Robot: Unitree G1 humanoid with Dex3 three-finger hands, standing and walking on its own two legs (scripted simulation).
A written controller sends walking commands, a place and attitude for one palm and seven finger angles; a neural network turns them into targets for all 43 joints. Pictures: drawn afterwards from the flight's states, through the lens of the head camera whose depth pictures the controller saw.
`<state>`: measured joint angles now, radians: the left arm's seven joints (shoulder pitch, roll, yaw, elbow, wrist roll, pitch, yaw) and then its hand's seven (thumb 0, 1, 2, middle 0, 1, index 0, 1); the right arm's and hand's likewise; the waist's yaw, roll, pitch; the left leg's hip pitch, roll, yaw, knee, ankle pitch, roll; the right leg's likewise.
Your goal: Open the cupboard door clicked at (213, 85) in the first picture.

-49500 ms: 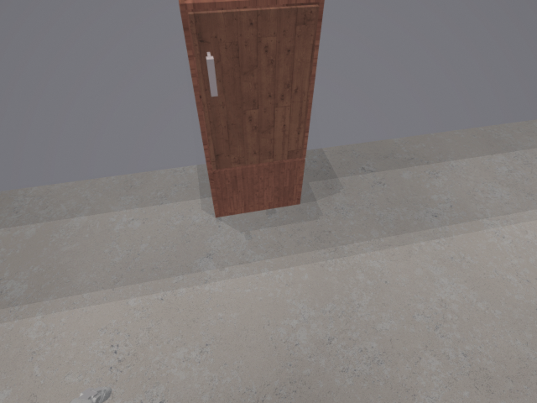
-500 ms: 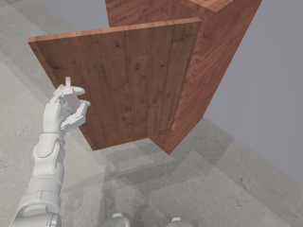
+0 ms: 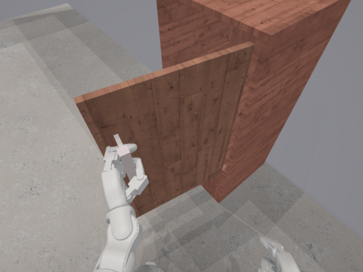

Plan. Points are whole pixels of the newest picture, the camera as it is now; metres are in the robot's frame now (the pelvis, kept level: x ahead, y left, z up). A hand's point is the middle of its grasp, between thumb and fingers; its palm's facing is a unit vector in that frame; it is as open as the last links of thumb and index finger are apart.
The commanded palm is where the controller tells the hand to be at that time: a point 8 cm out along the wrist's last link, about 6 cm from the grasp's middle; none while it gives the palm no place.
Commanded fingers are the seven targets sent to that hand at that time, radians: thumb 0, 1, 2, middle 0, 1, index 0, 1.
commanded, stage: pull the door open along its arc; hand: left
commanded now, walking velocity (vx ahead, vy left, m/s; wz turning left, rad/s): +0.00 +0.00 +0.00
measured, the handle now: (125, 159) +0.35 +0.15 +0.05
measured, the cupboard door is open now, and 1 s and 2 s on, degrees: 79 89 92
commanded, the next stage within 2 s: open thumb and fingers to let go in 0.16 s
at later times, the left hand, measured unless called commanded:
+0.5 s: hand (159, 193) +0.27 +0.06 +0.05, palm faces +0.36 -0.93 -0.01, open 6.9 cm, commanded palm +0.22 +0.11 +0.05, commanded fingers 0.00 -0.01 0.51 -0.34 -1.25 -0.34 -1.25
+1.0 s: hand (157, 196) +0.27 +0.07 +0.05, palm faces +0.31 -0.95 -0.01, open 14.6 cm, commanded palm +0.22 +0.11 +0.05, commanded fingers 0.00 -0.50 0.30 -0.17 -0.40 -0.17 -0.40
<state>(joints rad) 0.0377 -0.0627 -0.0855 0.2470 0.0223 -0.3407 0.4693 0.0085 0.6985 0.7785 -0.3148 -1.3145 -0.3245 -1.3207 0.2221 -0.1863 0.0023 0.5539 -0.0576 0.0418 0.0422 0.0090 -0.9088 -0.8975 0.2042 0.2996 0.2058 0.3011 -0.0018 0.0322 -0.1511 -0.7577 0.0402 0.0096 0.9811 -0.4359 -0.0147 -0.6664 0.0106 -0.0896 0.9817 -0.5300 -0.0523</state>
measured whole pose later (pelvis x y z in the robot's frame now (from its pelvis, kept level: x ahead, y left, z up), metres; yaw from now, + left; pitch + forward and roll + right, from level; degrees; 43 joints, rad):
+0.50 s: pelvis +0.00 -0.02 +0.00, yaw +2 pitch +12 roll +1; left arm 0.21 -0.09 -0.22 0.11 0.08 -0.31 0.51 0.01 0.50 0.72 -0.36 -1.31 -0.38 -1.32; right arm 0.19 -0.19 0.01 0.55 -0.07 -0.02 0.01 0.01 -0.91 -0.90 0.20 0.30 0.20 0.30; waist 0.00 0.04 -0.15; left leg -0.76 0.03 -0.02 0.98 -0.43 -0.04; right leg -0.67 0.00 -0.11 1.01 -0.56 -0.08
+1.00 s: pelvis +0.00 -0.01 -0.01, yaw +1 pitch +12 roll +0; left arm 0.23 -0.08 -0.26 0.07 0.09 -0.30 0.51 -0.01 -0.47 0.31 -0.25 -0.86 -0.28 -0.86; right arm 0.21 -0.19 0.01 0.54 -0.07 -0.02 0.01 0.01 -0.91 -0.90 0.20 0.30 0.20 0.30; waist -0.01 0.04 -0.15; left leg -0.78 0.03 -0.01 1.01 -0.45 -0.02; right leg -0.68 0.00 -0.10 1.02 -0.56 -0.06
